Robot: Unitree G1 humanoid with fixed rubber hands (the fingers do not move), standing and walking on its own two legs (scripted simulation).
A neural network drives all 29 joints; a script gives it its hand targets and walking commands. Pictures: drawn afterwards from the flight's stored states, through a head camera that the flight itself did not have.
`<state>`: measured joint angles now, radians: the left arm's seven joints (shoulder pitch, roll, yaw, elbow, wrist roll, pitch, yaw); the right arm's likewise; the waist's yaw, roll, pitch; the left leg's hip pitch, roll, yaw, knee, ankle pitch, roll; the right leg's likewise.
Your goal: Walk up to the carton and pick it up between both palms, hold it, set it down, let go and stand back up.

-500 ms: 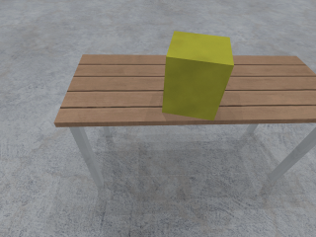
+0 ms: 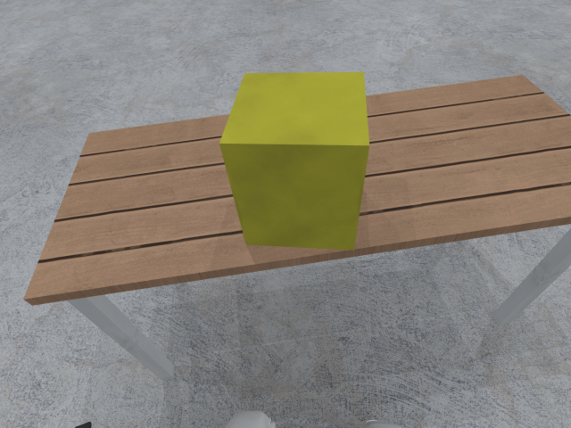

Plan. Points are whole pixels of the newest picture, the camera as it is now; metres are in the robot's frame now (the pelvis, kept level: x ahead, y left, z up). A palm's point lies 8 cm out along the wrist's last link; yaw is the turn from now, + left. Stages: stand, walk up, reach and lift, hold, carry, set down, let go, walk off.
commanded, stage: walk up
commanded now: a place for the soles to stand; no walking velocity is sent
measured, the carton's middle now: (300, 164) +0.56 -0.01 +0.04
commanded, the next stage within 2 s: none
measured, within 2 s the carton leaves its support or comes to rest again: neither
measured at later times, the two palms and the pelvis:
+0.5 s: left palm (103, 404) +0.20 +0.31 -0.10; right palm (560, 397) +0.19 -0.35 -0.10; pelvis +0.11 -0.02 -0.02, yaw +3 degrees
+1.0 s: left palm (112, 389) +0.22 +0.31 -0.10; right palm (514, 341) +0.26 -0.32 -0.09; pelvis +0.14 -0.02 +0.01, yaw +6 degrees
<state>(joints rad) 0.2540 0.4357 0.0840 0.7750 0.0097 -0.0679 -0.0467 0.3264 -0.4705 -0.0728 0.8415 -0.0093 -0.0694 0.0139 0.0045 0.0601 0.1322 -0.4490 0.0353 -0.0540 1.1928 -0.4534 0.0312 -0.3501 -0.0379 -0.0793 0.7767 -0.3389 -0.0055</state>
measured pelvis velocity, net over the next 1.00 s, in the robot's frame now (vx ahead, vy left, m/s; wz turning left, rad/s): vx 0.14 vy -0.02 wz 0.11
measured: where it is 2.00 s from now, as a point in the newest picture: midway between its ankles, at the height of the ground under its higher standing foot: outside the picture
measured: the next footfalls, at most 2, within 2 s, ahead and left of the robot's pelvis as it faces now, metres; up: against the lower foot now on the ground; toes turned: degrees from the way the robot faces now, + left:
left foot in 0.16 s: +0.18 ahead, +0.12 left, +0.00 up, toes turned +4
right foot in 0.42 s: +0.23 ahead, -0.17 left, +0.00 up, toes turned +13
